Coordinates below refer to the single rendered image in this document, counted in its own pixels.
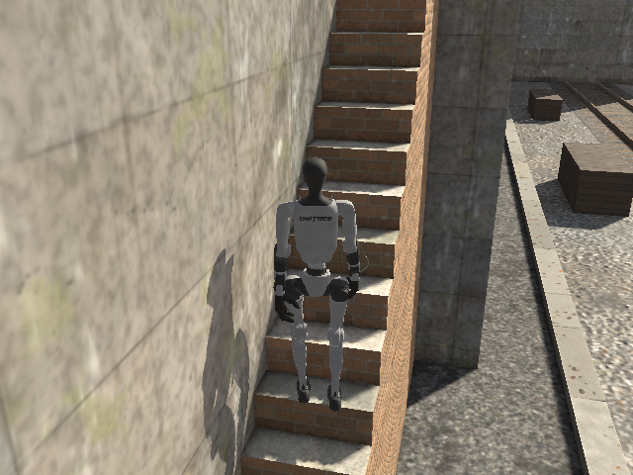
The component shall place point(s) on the stairs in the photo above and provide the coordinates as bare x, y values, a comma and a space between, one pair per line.
372, 129

